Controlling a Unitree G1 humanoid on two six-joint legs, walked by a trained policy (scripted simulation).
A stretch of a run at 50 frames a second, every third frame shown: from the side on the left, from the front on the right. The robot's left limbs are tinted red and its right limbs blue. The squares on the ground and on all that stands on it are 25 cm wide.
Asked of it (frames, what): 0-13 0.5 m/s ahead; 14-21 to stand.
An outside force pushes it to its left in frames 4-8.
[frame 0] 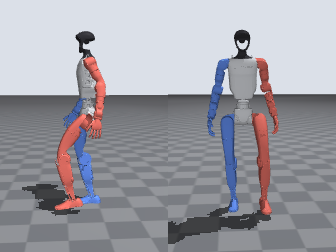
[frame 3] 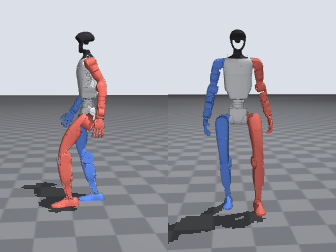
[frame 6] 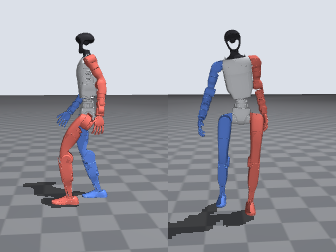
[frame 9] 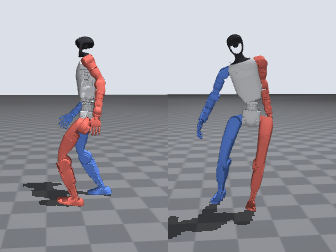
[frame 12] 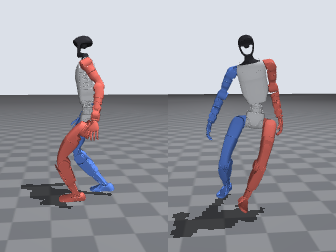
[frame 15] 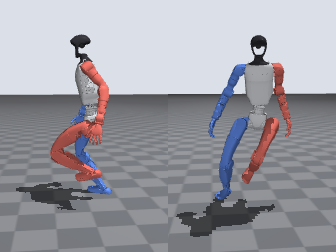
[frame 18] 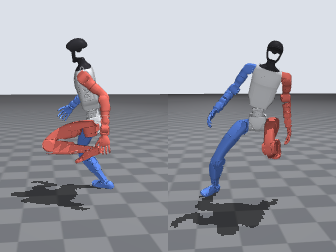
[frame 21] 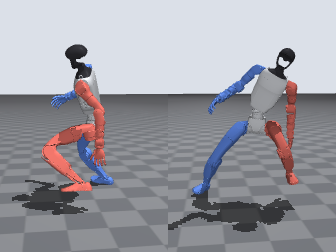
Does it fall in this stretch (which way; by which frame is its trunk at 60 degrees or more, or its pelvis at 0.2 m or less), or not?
no
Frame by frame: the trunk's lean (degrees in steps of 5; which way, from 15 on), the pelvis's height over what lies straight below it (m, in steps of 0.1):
0: 0, 0.8
3: 5, 0.8
6: 10, 0.8
9: 15 to its right, 0.7
12: 10, 0.7
15: 10, 0.7
18: 20 forward and to its left, 0.7
21: 30 to its left, 0.6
